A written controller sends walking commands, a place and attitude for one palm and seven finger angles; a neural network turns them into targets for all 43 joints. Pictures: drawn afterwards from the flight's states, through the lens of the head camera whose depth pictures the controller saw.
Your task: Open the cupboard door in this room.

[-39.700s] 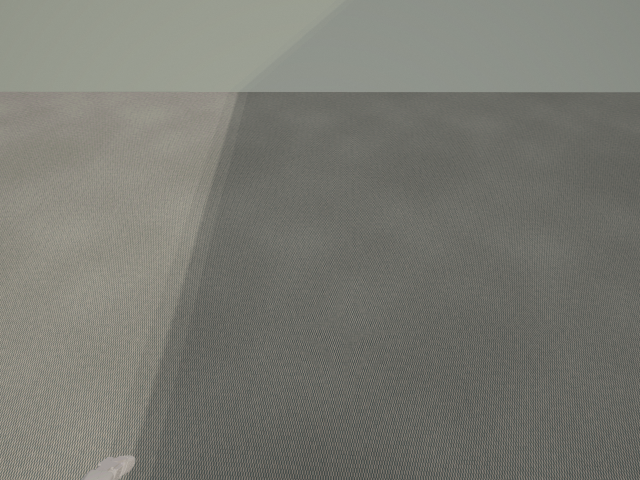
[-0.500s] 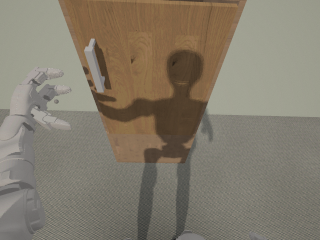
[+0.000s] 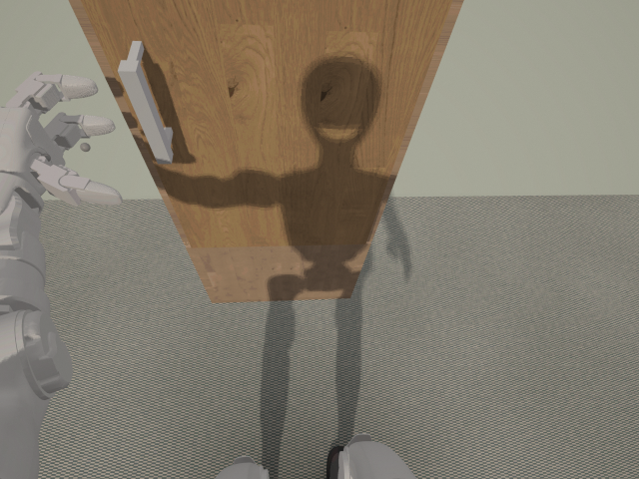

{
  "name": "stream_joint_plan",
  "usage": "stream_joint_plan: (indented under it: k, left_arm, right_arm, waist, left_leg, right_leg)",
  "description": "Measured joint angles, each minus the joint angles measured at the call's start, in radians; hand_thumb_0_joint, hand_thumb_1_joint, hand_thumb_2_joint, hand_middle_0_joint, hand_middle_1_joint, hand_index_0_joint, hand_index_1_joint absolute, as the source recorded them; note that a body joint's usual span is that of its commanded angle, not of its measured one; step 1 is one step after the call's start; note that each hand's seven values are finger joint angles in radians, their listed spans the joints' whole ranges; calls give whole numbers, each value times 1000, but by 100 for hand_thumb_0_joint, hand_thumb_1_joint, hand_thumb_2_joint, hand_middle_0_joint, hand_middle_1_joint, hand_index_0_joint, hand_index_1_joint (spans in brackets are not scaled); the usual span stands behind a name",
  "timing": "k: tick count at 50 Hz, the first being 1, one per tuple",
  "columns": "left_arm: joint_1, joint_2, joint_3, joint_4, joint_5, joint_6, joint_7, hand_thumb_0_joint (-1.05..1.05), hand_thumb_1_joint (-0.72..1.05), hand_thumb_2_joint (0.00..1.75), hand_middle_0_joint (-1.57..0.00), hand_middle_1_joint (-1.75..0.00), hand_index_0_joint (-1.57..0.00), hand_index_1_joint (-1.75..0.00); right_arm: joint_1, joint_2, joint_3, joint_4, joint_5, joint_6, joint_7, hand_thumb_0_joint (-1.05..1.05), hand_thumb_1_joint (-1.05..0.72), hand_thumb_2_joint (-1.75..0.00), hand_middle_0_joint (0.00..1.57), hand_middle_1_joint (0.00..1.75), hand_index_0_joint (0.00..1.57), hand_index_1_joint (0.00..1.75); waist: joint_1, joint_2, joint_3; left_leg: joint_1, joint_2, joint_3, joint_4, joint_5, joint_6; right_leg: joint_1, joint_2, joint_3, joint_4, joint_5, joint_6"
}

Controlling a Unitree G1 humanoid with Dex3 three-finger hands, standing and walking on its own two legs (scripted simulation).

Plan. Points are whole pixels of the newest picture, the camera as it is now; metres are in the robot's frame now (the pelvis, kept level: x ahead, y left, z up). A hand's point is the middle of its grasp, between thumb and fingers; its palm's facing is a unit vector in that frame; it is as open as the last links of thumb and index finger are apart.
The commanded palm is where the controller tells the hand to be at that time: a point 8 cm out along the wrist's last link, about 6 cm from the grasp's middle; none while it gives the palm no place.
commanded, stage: move the hooked fingers beside the handle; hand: left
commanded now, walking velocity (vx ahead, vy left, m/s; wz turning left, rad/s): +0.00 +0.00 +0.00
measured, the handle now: (151, 107) +0.56 +0.19 +0.09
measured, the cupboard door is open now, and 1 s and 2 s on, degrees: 0 0 0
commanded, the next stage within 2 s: slide the fingers in behind the handle in 1.24 s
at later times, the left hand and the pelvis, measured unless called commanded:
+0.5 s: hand (85, 139) +0.50 +0.25 +0.10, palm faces -0.01 -1.00 -0.02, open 14.0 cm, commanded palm +0.48 +0.29 +0.10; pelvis +0.02 +0.00 +0.00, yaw -2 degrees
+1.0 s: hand (89, 134) +0.51 +0.25 +0.10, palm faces -0.02 -1.00 -0.02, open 14.0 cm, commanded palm +0.49 +0.30 +0.09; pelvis +0.00 +0.01 -0.01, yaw +0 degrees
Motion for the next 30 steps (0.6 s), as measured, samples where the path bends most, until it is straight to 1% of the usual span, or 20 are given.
stream_joint_plan:
  k: [2, 7, 10, 12, 16, 20, 22, 25, 28, 30]
  left_arm:
    - [-33, 12, -3, 25, 3, 2, 1, -1, -50, 30, -30, -120, -30, -120]
    - [-99, 52, 8, 80, 31, 21, 6, -1, -50, 30, -30, -120, -30, -120]
    - [-119, 73, 19, 89, 46, 22, 11, -1, -50, 30, -30, -120, -30, -120]
    - [-111, 77, 32, 74, 45, 15, 10, -1, -50, 30, -30, -120, -30, -120]
    - [-60, 68, 57, 37, 32, 6, -3, -1, -50, 30, -30, -120, -30, -120]
    - [-9, 58, 66, 22, 21, 21, -14, -1, -50, 30, -30, -120, -30, -120]
    - [13, 51, 70, 7, 20, 23, -13, -1, -50, 30, -30, -120, -30, -120]
    - [46, 33, 73, -33, 12, 9, -8, -1, -50, 30, -30, -120, -30, -120]
    - [67, 10, 57, -71, -9, -8, -8, -1, -50, 30, -30, -120, -30, -120]
    - [65, -5, 33, -75, -22, -9, -13, -1, -50, 30, -30, -120, -30, -120]
  right_arm:
    - [4, -1, 3, 5, -1, 5, 0, 1, -90, -90, 21, 30, 20, 30]
    - [16, -4, 9, 4, -6, 17, 0, 0, -90, -90, 21, 30, 20, 30]
    - [28, -6, 8, -2, -11, 24, 3, 0, -90, -90, 21, 30, 20, 30]
    - [40, -6, 5, -7, -15, 32, 7, 0, -90, -90, 21, 30, 20, 30]
    - [64, -5, -2, -16, -16, 56, 17, 0, -90, -90, 21, 30, 20, 30]
    - [73, -2, -2, -28, -12, 78, 23, 0, -90, -90, 21, 30, 20, 30]
    - [72, 1, -3, -35, -11, 84, 25, 0, -90, -90, 21, 30, 20, 30]
    - [62, 5, -8, -39, -11, 87, 27, 0, -90, -90, 21, 30, 20, 30]
    - [47, 9, -12, -35, -10, 86, 27, 0, -90, -90, 21, 30, 20, 30]
    - [34, 9, -14, -30, -8, 85, 27, 0, -90, -90, 21, 30, 20, 30]
  waist:
    - [-7, 1, 3]
    - [-33, 2, 3]
    - [-45, 4, 0]
    - [-48, 5, -3]
    - [-44, 9, -18]
    - [-37, 10, -24]
    - [-31, 9, -24]
    - [-19, 8, -25]
    - [-3, 9, -29]
    - [6, 10, -33]
  left_leg:
    - [-13, 0, -3, 7, -2, 0]
    - [-51, 3, -4, 20, -4, 1]
    - [-70, 6, -2, 26, -8, 1]
    - [-74, 9, 4, 26, -11, 1]
    - [-63, 16, 15, 17, -18, 2]
    - [-40, 19, 20, 7, -24, 3]
    - [-32, 19, 19, 4, -25, 3]
    - [-22, 19, 16, 2, -26, 3]
    - [-11, 17, 9, 1, -28, 3]
    - [-4, 14, 3, 2, -28, 3]
  right_leg:
    - [-11, 0, -3, 4, -1, 0]
    - [-46, 2, -4, 11, -1, 0]
    - [-65, 5, -2, 14, -1, 0]
    - [-72, 9, 4, 14, -1, 1]
    - [-67, 17, 16, 5, -2, 2]
    - [-47, 22, 20, -4, -6, 4]
    - [-38, 22, 20, -7, -7, 4]
    - [-26, 21, 17, -11, -9, 5]
    - [-10, 20, 12, -15, -11, 6]
    - [1, 17, 6, -18, -13, 7]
